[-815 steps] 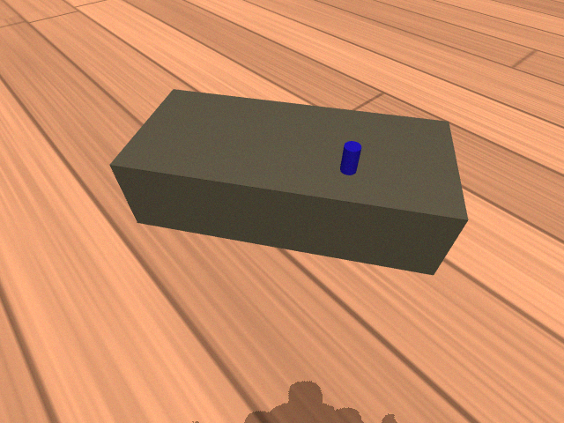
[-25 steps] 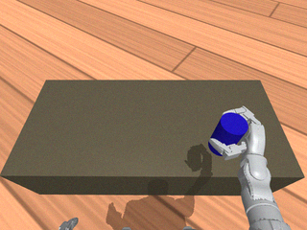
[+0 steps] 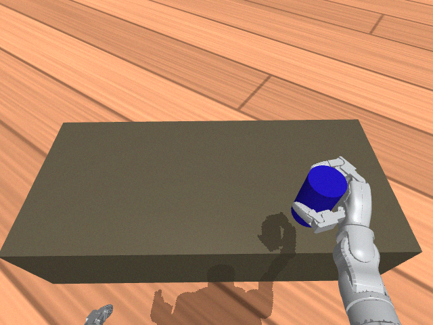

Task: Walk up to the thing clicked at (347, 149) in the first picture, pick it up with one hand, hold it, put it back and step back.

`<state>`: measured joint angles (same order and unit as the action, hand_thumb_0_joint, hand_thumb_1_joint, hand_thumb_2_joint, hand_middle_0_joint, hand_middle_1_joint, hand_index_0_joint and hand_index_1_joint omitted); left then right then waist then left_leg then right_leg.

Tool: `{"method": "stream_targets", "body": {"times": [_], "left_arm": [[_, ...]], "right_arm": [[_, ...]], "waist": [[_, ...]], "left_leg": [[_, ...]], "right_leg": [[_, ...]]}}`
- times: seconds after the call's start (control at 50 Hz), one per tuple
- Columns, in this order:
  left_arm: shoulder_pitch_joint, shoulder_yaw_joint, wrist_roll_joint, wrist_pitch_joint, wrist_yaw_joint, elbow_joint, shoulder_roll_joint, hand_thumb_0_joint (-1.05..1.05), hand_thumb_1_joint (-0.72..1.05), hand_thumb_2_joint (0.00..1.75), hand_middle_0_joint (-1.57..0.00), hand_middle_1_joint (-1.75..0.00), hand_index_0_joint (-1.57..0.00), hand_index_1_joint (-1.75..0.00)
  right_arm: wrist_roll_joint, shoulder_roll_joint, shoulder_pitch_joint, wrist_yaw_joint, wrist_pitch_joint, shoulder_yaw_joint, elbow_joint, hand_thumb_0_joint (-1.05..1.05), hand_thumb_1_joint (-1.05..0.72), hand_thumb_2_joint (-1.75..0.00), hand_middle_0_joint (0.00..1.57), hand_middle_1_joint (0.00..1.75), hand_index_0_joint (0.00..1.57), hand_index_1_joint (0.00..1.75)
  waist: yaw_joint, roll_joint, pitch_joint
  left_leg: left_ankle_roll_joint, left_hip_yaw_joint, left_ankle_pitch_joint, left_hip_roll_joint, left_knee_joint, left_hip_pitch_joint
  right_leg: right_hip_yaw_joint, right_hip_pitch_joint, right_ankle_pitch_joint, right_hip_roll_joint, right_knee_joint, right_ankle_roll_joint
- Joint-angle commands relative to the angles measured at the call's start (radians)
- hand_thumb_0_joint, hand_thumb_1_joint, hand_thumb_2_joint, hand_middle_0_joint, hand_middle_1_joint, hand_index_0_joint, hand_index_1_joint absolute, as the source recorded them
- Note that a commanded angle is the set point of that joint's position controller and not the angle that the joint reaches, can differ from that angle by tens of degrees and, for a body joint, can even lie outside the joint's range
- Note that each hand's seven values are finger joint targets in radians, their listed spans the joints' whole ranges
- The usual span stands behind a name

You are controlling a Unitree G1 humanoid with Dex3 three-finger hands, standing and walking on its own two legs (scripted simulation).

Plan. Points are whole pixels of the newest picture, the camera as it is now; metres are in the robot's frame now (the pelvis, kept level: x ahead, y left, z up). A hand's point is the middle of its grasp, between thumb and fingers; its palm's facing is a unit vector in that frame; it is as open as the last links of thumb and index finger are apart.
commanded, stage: hold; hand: right
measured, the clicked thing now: (316, 198) +0.34 -0.18 +0.04
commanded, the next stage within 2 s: none
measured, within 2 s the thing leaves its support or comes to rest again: neither
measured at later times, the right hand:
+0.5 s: hand (318, 194) +0.34 -0.17 +0.06, palm faces +0.22 +0.98 +0.00, open 9.8 cm
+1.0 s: hand (317, 195) +0.33 -0.17 +0.06, palm faces +0.21 +0.98 +0.01, open 9.8 cm
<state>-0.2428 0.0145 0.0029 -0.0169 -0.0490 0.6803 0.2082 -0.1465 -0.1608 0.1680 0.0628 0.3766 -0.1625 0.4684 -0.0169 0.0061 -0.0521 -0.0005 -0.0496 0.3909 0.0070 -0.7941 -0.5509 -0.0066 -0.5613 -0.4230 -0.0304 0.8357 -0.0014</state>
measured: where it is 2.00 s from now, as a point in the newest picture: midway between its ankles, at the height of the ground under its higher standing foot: outside the picture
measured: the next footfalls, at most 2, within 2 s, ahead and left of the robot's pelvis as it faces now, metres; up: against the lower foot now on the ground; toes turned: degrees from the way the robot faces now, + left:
none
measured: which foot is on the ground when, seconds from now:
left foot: down 0.00-1.00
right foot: down 0.00-1.00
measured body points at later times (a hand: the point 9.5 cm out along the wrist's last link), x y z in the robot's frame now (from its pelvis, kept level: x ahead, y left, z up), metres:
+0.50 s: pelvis +0.00 +0.00 +0.00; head +0.04 -0.01 +0.45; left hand +0.13 +0.24 -0.11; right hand +0.32 -0.23 +0.06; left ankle +0.00 +0.12 -0.70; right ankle +0.00 -0.12 -0.70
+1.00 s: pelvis +0.00 +0.00 +0.01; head +0.04 +0.00 +0.45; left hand +0.13 +0.25 -0.11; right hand +0.32 -0.22 +0.06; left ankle +0.00 +0.12 -0.70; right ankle +0.00 -0.12 -0.70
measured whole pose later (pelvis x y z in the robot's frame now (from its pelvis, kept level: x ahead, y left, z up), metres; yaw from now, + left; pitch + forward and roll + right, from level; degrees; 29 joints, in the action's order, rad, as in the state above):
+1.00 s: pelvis +0.00 +0.00 +0.01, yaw +0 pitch +7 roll +1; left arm -0.23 0.01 0.00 -0.03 -0.05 0.69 0.21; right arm -0.15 -0.15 0.15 0.06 0.34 -0.14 0.43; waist -0.01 0.01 -0.04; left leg 0.00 -0.05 0.38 0.01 -0.76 -0.50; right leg 0.00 -0.51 -0.40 -0.03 0.79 0.00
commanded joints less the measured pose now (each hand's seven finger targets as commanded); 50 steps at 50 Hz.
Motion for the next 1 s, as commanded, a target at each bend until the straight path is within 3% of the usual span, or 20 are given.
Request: {"method": "stream_targets", "body": {"times": [0.0,0.06,0.18,0.26,0.28,0.32,0.42,0.48,0.52,0.54,0.62,0.64,0.66,0.68,0.72,0.84,0.88,0.92,0.94,0.98], "left_arm": [[0.013,0.041,0.0,-0.043,-0.008,-0.116,0.14,0.0,0.9,0.9,-0.2,-0.31,-0.21,-0.31],[0.023,0.044,0.001,-0.048,-0.009,-0.122,0.141,0.0,0.9,0.9,-0.2,-0.31,-0.2,-0.31],[0.003,0.046,0.002,-0.047,-0.011,-0.113,0.137,0.0,0.9,0.9,-0.2,-0.31,-0.2,-0.31],[0.016,0.029,-0.001,-0.046,-0.01,-0.121,0.122,0.0,0.9,0.9,-0.2,-0.31,-0.21,-0.31],[0.01,0.042,-0.001,-0.047,-0.011,-0.113,0.139,0.0,0.9,0.9,-0.2,-0.31,-0.2,-0.31],[0.017,0.032,-0.002,-0.049,-0.012,-0.121,0.123,0.0,0.89,0.9,-0.2,-0.31,-0.21,-0.31],[0.027,0.034,-0.003,-0.05,-0.014,-0.116,0.126,0.0,0.9,0.9,-0.2,-0.31,-0.21,-0.31],[0.034,0.027,-0.003,-0.052,-0.014,-0.122,0.119,0.0,0.9,0.9,-0.2,-0.31,-0.2,-0.31],[0.028,0.041,-0.004,-0.055,-0.014,-0.129,0.136,0.0,0.9,0.9,-0.2,-0.31,-0.2,-0.31],[0.033,0.038,-0.002,-0.055,-0.012,-0.125,0.13,0.0,0.9,0.9,-0.2,-0.31,-0.2,-0.31],[0.029,0.036,0.0,-0.054,-0.013,-0.12,0.125,0.0,0.89,0.9,-0.2,-0.31,-0.2,-0.31],[0.016,0.042,-0.001,-0.056,-0.014,-0.12,0.135,0.0,0.9,0.91,-0.2,-0.31,-0.2,-0.31],[0.021,0.041,0.002,-0.056,-0.014,-0.114,0.13,0.0,0.9,0.9,-0.2,-0.31,-0.21,-0.31],[0.022,0.039,0.0,-0.057,-0.015,-0.112,0.132,0.0,0.9,0.9,-0.2,-0.31,-0.21,-0.31],[0.029,0.038,-0.001,-0.058,-0.015,-0.114,0.134,0.0,0.89,0.91,-0.2,-0.31,-0.2,-0.31],[0.018,0.034,-0.002,-0.061,-0.013,-0.111,0.125,0.0,0.9,0.9,-0.2,-0.31,-0.21,-0.31],[0.016,0.041,0.0,-0.062,-0.014,-0.107,0.132,0.0,0.9,0.9,-0.2,-0.31,-0.21,-0.31],[0.031,0.034,-0.003,-0.064,-0.013,-0.111,0.132,0.0,0.9,0.9,-0.2,-0.31,-0.21,-0.31],[0.033,0.04,-0.001,-0.061,-0.011,-0.111,0.131,0.0,0.89,0.9,-0.2,-0.31,-0.21,-0.31],[0.035,0.034,-0.004,-0.06,-0.013,-0.116,0.127,0.0,0.9,0.9,-0.2,-0.31,-0.21,-0.31]], "right_arm": [[-0.001,-0.116,0.29,0.002,0.078,-0.015,-0.254,0.0,-0.1,-1.31,1.27,1.43,1.31,1.43],[-0.005,-0.132,0.296,0.005,0.076,-0.033,-0.298,0.0,-0.1,-1.3,1.27,1.42,1.31,1.42],[-0.005,-0.11,0.257,0.005,0.065,-0.012,-0.306,0.0,-0.12,-1.3,1.27,1.42,1.31,1.42],[-0.005,-0.103,0.304,0.011,0.063,0.004,-0.341,0.0,-0.1,-1.3,1.28,1.43,1.32,1.43],[-0.004,-0.113,0.289,0.012,0.061,-0.014,-0.308,0.0,-0.1,-1.31,1.27,1.43,1.32,1.43],[0.0,-0.097,0.282,0.012,0.056,0.009,-0.327,0.0,-0.13,-1.31,1.28,1.44,1.33,1.44],[-0.003,-0.113,0.265,0.008,0.046,-0.022,-0.255,0.0,-0.14,-1.31,1.28,1.44,1.32,1.44],[-0.006,-0.135,0.309,0.013,0.053,-0.037,-0.338,0.0,-0.15,-1.3,1.27,1.42,1.32,1.42],[-0.005,-0.098,0.195,0.005,0.043,-0.005,-0.31,0.0,-0.15,-1.3,1.27,1.42,1.31,1.42],[-0.01,-0.092,0.23,0.003,0.043,0.005,-0.32,0.0,-0.14,-1.3,1.26,1.42,1.31,1.42],[0.0,-0.138,0.274,0.008,0.057,-0.029,-0.355,0.0,-0.13,-1.33,1.3,1.46,1.34,1.46],[-0.004,-0.113,0.249,0.009,0.052,-0.021,-0.323,0.0,-0.13,-1.33,1.29,1.45,1.34,1.45],[-0.005,-0.125,0.238,0.011,0.055,-0.039,-0.328,0.0,-0.12,-1.33,1.28,1.45,1.33,1.45],[-0.01,-0.112,0.261,0.009,0.054,-0.026,-0.311,0.0,-0.14,-1.33,1.28,1.45,1.33,1.45],[-0.008,-0.145,0.297,0.01,0.061,-0.051,-0.327,0.0,-0.13,-1.32,1.28,1.45,1.33,1.45],[-0.005,-0.087,0.259,-0.008,0.054,0.018,-0.309,0.0,-0.12,-1.33,1.29,1.45,1.33,1.45],[-0.007,-0.09,0.286,-0.011,0.051,0.014,-0.325,0.0,-0.13,-1.33,1.28,1.45,1.33,1.45],[-0.008,-0.119,0.23,-0.005,0.035,-0.041,-0.221,0.0,-0.12,-1.33,1.28,1.45,1.33,1.45],[-0.012,-0.116,0.31,-0.003,0.047,-0.023,-0.325,0.0,-0.13,-1.32,1.28,1.44,1.33,1.44],[-0.011,-0.131,0.272,0.003,0.052,-0.043,-0.323,0.0,-0.14,-1.31,1.28,1.43,1.32,1.43]], "waist": [[-0.009,0.024,-0.254],[0.005,0.024,-0.283],[-0.005,0.011,-0.311],[-0.01,0.037,-0.278],[-0.006,0.031,-0.27],[-0.005,0.023,-0.277],[-0.008,-0.017,-0.231],[0.007,0.022,-0.275],[0.009,-0.006,-0.294],[0.002,0.013,-0.271],[0.007,0.032,-0.299],[-0.007,-0.001,-0.296],[0.007,0.009,-0.289],[-0.011,0.007,-0.267],[-0.003,0.025,-0.266],[-0.008,0.011,-0.284],[-0.017,0.006,-0.285],[0.001,-0.01,-0.24],[-0.004,0.013,-0.24],[0.018,0.013,-0.27]], "left_leg": [[-0.015,0.018,-0.277,-0.014,0.101,0.138],[-0.014,0.018,-0.259,-0.015,0.108,0.153],[-0.013,0.014,-0.361,-0.014,0.098,0.187],[-0.016,0.013,-0.331,-0.015,0.104,0.162],[-0.017,0.008,-0.309,-0.019,0.103,0.149],[-0.015,0.014,-0.317,-0.015,0.116,0.172],[-0.009,0.017,-0.294,-0.012,0.128,0.17],[-0.011,0.023,-0.267,-0.009,0.138,0.193],[-0.008,0.024,-0.309,-0.008,0.135,0.218],[-0.009,0.022,-0.31,-0.01,0.133,0.202],[-0.009,0.028,-0.351,-0.006,0.118,0.205],[-0.008,0.023,-0.356,-0.01,0.12,0.205],[-0.008,0.025,-0.362,-0.007,0.116,0.21],[-0.007,0.024,-0.348,-0.01,0.12,0.19],[-0.01,0.026,-0.317,-0.009,0.121,0.183],[-0.012,0.02,-0.377,-0.01,0.111,0.195],[-0.008,0.023,-0.384,-0.007,0.115,0.198],[-0.006,0.021,-0.323,-0.009,0.127,0.181],[-0.009,0.024,-0.287,-0.007,0.135,0.178],[-0.011,0.022,-0.284,-0.008,0.136,0.201]], "right_leg": [[0.014,0.131,0.276,0.012,-0.13,-0.006],[0.017,0.144,0.257,0.013,-0.135,-0.007],[0.018,0.177,0.374,0.011,-0.123,-0.002],[0.018,0.181,0.35,0.009,-0.139,-0.001],[0.026,0.183,0.345,0.004,-0.145,0.004],[0.017,0.182,0.33,0.011,-0.143,-0.004],[0.014,0.148,0.286,0.014,-0.144,-0.012],[0.009,0.165,0.253,0.02,-0.152,-0.012],[0.006,0.178,0.292,0.021,-0.148,-0.012],[0.008,0.165,0.296,0.021,-0.146,-0.011],[0.007,0.18,0.336,0.02,-0.13,-0.011],[0.01,0.186,0.341,0.017,-0.135,-0.011],[0.009,0.174,0.347,0.018,-0.13,-0.01],[0.011,0.173,0.334,0.016,-0.133,-0.012],[0.012,0.173,0.307,0.016,-0.138,-0.011],[0.013,0.198,0.378,0.014,-0.137,-0.006],[0.012,0.19,0.371,0.015,-0.129,-0.011],[0.011,0.151,0.312,0.017,-0.141,-0.014],[0.01,0.144,0.271,0.018,-0.148,-0.014],[0.01,0.168,0.278,0.018,-0.155,-0.011]]}}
